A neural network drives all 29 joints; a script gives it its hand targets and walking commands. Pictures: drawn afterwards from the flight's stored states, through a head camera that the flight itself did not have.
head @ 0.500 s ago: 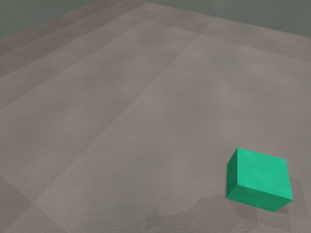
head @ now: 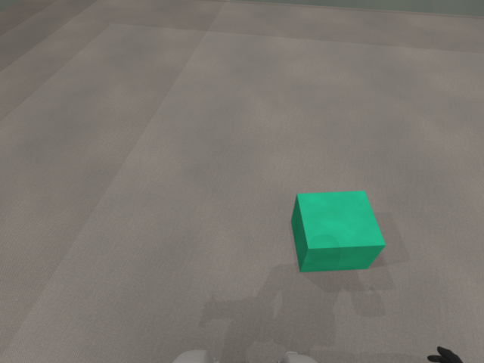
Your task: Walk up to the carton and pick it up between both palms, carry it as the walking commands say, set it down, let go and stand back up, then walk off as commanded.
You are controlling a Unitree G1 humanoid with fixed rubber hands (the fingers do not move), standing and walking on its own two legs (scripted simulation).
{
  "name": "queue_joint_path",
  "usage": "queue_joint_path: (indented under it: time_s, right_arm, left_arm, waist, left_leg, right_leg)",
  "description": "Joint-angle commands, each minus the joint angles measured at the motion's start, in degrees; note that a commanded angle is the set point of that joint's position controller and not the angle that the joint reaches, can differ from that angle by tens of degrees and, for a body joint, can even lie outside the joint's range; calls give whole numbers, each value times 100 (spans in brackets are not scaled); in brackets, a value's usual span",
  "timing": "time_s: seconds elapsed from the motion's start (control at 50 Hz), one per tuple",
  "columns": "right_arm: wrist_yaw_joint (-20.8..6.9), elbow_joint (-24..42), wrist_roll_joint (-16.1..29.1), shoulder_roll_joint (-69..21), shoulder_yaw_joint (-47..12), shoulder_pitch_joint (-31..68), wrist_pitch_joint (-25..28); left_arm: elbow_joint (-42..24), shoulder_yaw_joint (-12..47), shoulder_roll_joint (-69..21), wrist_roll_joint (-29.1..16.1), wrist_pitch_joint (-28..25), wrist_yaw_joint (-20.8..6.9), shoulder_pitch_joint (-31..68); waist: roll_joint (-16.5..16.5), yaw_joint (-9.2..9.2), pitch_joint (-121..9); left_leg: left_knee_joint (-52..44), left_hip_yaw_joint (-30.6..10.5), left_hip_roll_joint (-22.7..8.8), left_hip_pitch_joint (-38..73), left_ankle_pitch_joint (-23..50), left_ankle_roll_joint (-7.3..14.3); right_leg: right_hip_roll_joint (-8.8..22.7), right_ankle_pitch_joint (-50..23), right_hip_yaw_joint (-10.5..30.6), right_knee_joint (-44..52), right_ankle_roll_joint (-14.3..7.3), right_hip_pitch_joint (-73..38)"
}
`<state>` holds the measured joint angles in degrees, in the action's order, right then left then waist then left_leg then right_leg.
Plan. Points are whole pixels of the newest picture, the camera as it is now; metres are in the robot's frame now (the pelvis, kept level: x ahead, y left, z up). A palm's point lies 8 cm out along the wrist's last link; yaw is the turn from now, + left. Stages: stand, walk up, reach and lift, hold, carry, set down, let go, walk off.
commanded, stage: walk up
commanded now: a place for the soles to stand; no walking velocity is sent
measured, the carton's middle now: (332, 231) +0.72 -0.32 -0.63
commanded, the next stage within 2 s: none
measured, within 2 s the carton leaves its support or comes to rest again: neither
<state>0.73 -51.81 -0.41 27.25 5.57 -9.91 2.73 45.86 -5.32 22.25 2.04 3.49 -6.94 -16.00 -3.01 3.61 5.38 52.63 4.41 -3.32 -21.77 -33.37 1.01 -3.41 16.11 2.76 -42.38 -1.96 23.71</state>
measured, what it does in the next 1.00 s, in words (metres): walks ahead, turning right: left foot, then right foot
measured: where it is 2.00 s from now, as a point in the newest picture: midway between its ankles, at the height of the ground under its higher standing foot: (301, 355)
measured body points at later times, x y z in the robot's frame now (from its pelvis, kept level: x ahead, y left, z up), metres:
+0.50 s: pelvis +0.11 -0.08 +0.00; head +0.13 -0.09 +0.44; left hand +0.35 +0.16 -0.10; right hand +0.03 -0.41 -0.11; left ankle +0.14 +0.06 -0.67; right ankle +0.13 -0.21 -0.71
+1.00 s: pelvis +0.20 -0.18 -0.01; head +0.22 -0.21 +0.44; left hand +0.43 +0.06 -0.11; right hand +0.10 -0.50 -0.13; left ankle +0.28 -0.05 -0.68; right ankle +0.22 -0.28 -0.71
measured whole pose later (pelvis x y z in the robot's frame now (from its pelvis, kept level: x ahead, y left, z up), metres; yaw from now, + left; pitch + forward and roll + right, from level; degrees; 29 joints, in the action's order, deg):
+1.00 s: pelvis +0.20 -0.18 -0.01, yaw -29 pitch -3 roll +0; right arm 0.9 -48.5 -0.9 25.4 2.5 -16.2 2.2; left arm 47.6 -2.3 21.4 0.2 -2.7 -0.5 -14.4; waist -3.0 0.0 6.8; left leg 62.8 0.8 -5.5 -27.8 -29.2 2.0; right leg -3.5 19.3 -1.2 -48.0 -3.6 26.2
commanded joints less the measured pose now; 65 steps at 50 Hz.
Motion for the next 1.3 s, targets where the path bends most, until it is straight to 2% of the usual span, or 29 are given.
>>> queue_joint_path:
  time_s: [0.0, 0.02, 0.04, 0.06, 0.12, 0.26, 0.3, 0.32, 0.34, 0.36, 0.4, 0.44, 0.52, 0.54, 0.56, 0.58, 0.6, 0.66, 0.76, 0.78, 0.8, 0.82, 0.86, 0.92, 1.02, 1.08, 1.14, 1.22, 1.28]
  right_arm:
    - [107, 121, 13, 994, 322, -1584, 229]
    - [186, 148, -127, 1578, 481, -1957, 273]
    - [268, 458, -151, 1914, 526, -1113, 283]
    - [286, 697, -61, 1897, 474, -523, 310]
    - [216, 739, -136, 1343, 339, -435, 454]
    - [39, 798, -141, 1460, 348, -981, 411]
    - [2, 864, -87, 1278, 268, -989, 365]
    - [0, 1027, -31, 934, 155, -1046, 354]
    - [-43, 1288, 63, 542, -28, -929, 369]
    - [-5, 1353, 52, 1121, 69, -394, 345]
    - [-37, 1086, 42, 1068, 106, -729, 369]
    - [-53, 829, 77, 1010, 113, -1485, 365]
    - [-47, 424, -31, 952, 193, -2362, 377]
    - [15, 299, -102, 1150, 310, -2838, 433]
    - [96, 313, -211, 1887, 481, -3158, 511]
    - [135, 666, -110, 2113, 478, -2168, 493]
    - [127, 772, -45, 2063, 462, -1645, 506]
    - [60, 959, -197, 1622, 322, -1150, 481]
    - [-29, 927, -176, 1259, 123, -835, 372]
    - [-21, 930, -140, 887, 3, -1105, 325]
    - [-5, 1108, -28, 506, -120, -1147, 273]
    - [50, 1179, 15, 890, -69, -752, 196]
    - [113, 899, -36, 1038, 37, -970, 131]
    - [73, 623, -23, 819, -24, -1411, 62]
    - [69, 381, -28, 746, 11, -1235, -70]
    - [59, 343, -77, 849, 39, -1041, -14]
    - [-21, 510, -6, 1028, 0, 61, -24]
    - [-9, 227, 41, 754, -74, -159, -144]
    - [-40, 54, 23, 746, -66, -57, -120]
  left_arm:
    - [-889, -314, 1349, 19, -97, 108, 715]
    - [-1026, -116, 652, -37, -130, 157, 661]
    - [-988, -123, 766, 31, -137, 198, 743]
    - [-841, -342, 1504, 49, -129, 201, 696]
    - [-602, -441, 1474, -21, -237, 86, 114]
    - [-745, -314, 1027, -92, -387, -28, 761]
    - [-405, -420, 1221, -89, -472, 48, -175]
    - [-210, -588, 1709, -103, -519, 159, -1017]
    - [-328, -631, 2270, -164, -535, 277, -1269]
    - [-393, -569, 2183, -304, -544, 296, -1048]
    - [-480, -466, 1732, -364, -480, 404, -312]
    - [-747, -370, 1681, -262, -497, 470, 248]
    - [-867, -261, 1572, -148, -524, 381, 776]
    - [-976, -142, 1187, -146, -500, 386, 954]
    - [-1122, 34, 505, -156, -518, 426, 1012]
    - [-1048, -54, 1080, -67, -476, 466, 995]
    - [-930, -230, 1603, -67, -495, 443, 1007]
    - [-706, -321, 1436, -56, -615, 370, 594]
    - [-235, -328, 1131, -154, -732, 348, -250]
    - [-66, -447, 1440, -145, -763, 450, -765]
    - [-148, -508, 2001, -115, -774, 575, -884]
    - [-250, -394, 2085, -206, -761, 619, -737]
    - [-222, -353, 1733, -248, -756, 701, -277]
    - [-293, -227, 1613, -218, -767, 777, -103]
    - [-179, -98, 1497, -176, -815, 848, 269]
    - [-122, 40, 1237, -269, -775, 853, 477]
    - [199, 95, 1161, -261, -754, 880, 299]
    - [361, 14, 1560, -155, -801, 870, 737]
    - [466, 103, 1361, -175, -786, 874, 911]
  waist:
    - [1151, -821, -776]
    - [-780, -1119, -933]
    - [-744, -804, -316]
    - [232, -611, -100]
    - [-259, -241, -208]
    - [-1027, -563, -98]
    - [-289, -39, -695]
    - [1060, 442, -1054]
    - [2739, 496, -1090]
    - [1380, 445, -1025]
    - [389, -7, -572]
    - [978, -380, -517]
    - [1315, -882, -572]
    - [464, -1233, -506]
    - [-1643, -1404, -182]
    - [-485, -1019, 233]
    - [261, -855, 432]
    - [-587, -444, 253]
    - [-389, 9, -389]
    - [689, 244, -708]
    - [2026, 232, -748]
    - [1287, 142, -853]
    - [272, -181, -550]
    - [871, -357, -698]
    - [1077, -452, -774]
    - [578, -571, -829]
    - [30, -201, -772]
    - [658, -449, -923]
    - [503, -473, -948]
  left_leg:
    - [-2005, -282, 97, 2555, 1024, 266]
    - [-3614, -2359, -1156, 3065, -969, 460]
    - [-4451, -3873, -2748, 2151, -1443, 612]
    - [-4280, -3573, -2863, 1412, -891, 725]
    - [-3485, -1728, -2010, 1784, 1068, 954]
    - [-2679, 372, -1587, 1032, 3723, 779]
    - [-970, 976, -1215, 238, 4262, 557]
    - [952, 1092, -789, -796, 3822, 261]
    - [2233, 787, 204, -2153, 467, -79]
    - [2483, -247, -166, -2154, 323, -13]
    - [1774, -527, -565, -1688, 338, 165]
    - [726, -294, -552, -896, 435, 74]
    - [-1227, 297, -33, 1205, 1189, 114]
    - [-1905, -269, -115, 2094, 979, 180]
    - [-3713, -3248, -1782, 2028, -822, 536]
    - [-4467, -4404, -2730, 1307, -1742, 967]
    - [-4335, -4158, -2742, 907, -1569, 1203]
    - [-3338, -2590, -2380, 730, 412, 1629]
    - [-1472, -64, -1177, -554, 2421, 743]
    - [196, 354, -718, -984, 2644, 476]
    - [1472, 472, -79, -1837, 1298, 79]
    - [1689, -287, -74, -1989, 235, 22]
    - [1840, -629, -315, -1717, 40, 157]
    - [1114, -587, -410, -1220, 401, 113]
    - [175, -516, -298, -144, 762, 150]
    - [-1227, -928, -413, 880, 2623, 349]
    - [-1466, -1542, -882, -198, 2310, 817]
    - [-692, -659, -170, 355, 1947, 236]
    - [-1121, -808, -307, 701, 2171, 327]
  right_leg:
    - [942, 2187, 1726, 1353, -787, 1798]
    - [-111, 2435, 1103, -458, -299, 2803]
    - [-112, 1260, 940, -1874, 5, 3166]
    - [354, 871, 1217, -2114, 92, 2514]
    - [756, 358, 515, -1741, 256, 1856]
    - [564, 617, -641, 111, 18, 118]
    - [43, 233, -1028, 544, -177, -1684]
    - [439, 730, 97, 1059, -567, -2746]
    - [1979, 549, 3148, 2129, -1472, -3086]
    - [2396, 374, 3947, 2315, -1948, -2662]
    - [2024, 142, 2398, 1953, -1417, -1770]
    - [1593, 127, 1469, 1584, -1245, -896]
    - [1213, 962, 1100, 995, -1092, 830]
    - [761, 1533, 837, -282, -770, 1902]
    - [-470, 1974, 291, -2329, -295, 3014]
    - [27, 1344, 944, -2757, -174, 3104]
    - [384, 989, 1007, -2648, -61, 2590]
    - [793, 1333, 285, -2051, 145, 1998]
    - [191, 191, -432, 459, -41, -1163]
    - [230, 232, 173, 879, -145, -1898]
    - [1467, 272, 2596, 1759, -740, -1960]
    - [2251, -83, 4040, 2144, -1472, -1778]
    - [2095, -660, 3029, 1685, -1373, -1281]
    - [1784, -1347, 2101, 1240, -1188, -905]
    - [1824, -2081, 1934, 868, -1185, 5]
    - [1244, -1480, 1277, 257, -602, 784]
    - [590, -14, 666, -58, -144, -121]
    - [1367, -372, 1959, 862, -713, 176]
    - [1123, -380, 1533, 828, -482, 324]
